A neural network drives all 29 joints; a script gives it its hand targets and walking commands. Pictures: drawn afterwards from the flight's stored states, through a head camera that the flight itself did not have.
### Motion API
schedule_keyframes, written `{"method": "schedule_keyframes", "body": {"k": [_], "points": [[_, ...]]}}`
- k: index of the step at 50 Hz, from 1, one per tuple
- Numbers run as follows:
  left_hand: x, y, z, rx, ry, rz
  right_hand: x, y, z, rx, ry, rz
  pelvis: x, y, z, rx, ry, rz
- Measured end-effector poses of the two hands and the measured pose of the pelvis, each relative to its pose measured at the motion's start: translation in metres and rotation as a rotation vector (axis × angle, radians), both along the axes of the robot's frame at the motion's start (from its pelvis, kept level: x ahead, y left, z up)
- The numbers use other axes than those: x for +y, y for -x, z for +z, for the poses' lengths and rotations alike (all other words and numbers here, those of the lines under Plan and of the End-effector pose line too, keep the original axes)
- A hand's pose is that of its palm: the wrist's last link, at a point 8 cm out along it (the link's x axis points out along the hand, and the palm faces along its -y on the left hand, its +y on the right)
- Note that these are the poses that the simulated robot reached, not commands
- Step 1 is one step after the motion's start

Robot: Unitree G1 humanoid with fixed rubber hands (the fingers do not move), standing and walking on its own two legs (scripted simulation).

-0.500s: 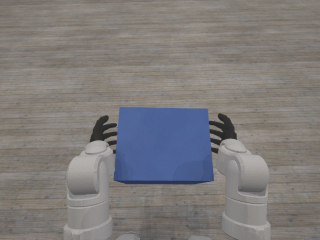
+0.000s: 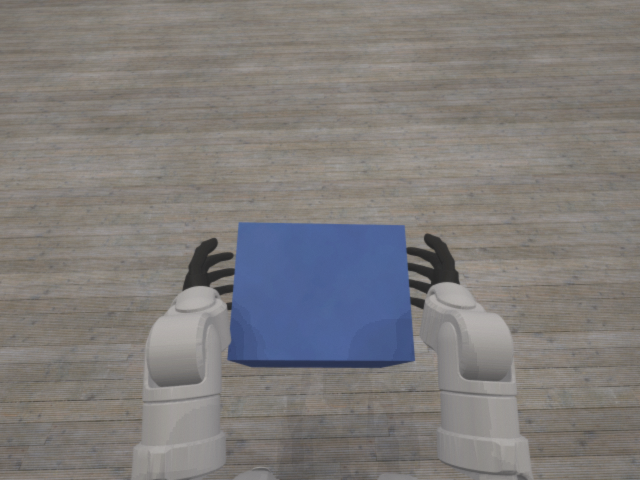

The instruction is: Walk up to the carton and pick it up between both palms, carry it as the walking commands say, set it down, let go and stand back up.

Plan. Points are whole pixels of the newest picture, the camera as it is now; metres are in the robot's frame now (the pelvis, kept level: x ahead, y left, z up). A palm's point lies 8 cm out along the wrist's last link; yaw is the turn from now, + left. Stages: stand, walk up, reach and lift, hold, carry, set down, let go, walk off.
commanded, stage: carry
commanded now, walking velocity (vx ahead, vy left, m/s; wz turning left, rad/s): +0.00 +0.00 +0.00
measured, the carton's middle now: (319, 304) +0.34 +0.00 +0.00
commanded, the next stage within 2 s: hold in 1.74 s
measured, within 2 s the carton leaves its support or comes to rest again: neither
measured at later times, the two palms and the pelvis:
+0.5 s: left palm (200, 305) +0.30 +0.14 +0.08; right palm (437, 300) +0.30 -0.14 +0.07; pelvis +0.00 +0.00 +0.00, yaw +0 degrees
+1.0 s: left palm (201, 313) +0.30 +0.14 +0.06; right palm (435, 305) +0.30 -0.14 +0.06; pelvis +0.00 +0.00 +0.00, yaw +0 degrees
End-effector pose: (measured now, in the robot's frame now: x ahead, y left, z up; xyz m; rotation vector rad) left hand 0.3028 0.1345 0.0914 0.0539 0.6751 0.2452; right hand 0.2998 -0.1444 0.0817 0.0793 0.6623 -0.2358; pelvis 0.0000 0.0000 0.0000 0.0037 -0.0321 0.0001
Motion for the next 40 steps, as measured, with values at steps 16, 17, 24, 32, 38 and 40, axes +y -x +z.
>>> {"method": "schedule_keyframes", "body": {"k": [16, 17, 24, 32, 38, 40], "points": [[0.003, 0.001, -0.007, -0.006, 0.003, 0.002, 0.002, 0.0, -0.008, -0.008, -0.017, 0.013, 0.001, 0.002, 0.0, -0.003, 0.001, 0.0], [0.004, 0.001, -0.008, -0.005, 0.004, 0.002, 0.002, 0.0, -0.009, -0.007, -0.018, 0.013, 0.001, 0.002, 0.0, -0.003, 0.001, 0.0], [0.004, 0.0, -0.012, -0.012, 0.007, 0.0, 0.002, -0.001, -0.012, -0.017, -0.02, 0.012, 0.001, 0.002, 0.0, -0.003, 0.001, 0.0], [0.005, -0.001, -0.018, -0.015, 0.011, -0.004, 0.002, -0.002, -0.016, -0.024, -0.027, 0.016, 0.001, 0.002, 0.0, -0.003, 0.001, 0.0], [0.006, 0.0, -0.024, -0.004, 0.011, -0.007, 0.003, -0.001, -0.022, -0.017, -0.032, 0.022, 0.001, 0.002, 0.0, -0.003, 0.001, 0.0], [0.007, 0.001, -0.027, 0.002, 0.011, -0.008, 0.003, 0.0, -0.025, -0.012, -0.035, 0.025, 0.001, 0.002, 0.0, -0.003, 0.001, 0.0]]}}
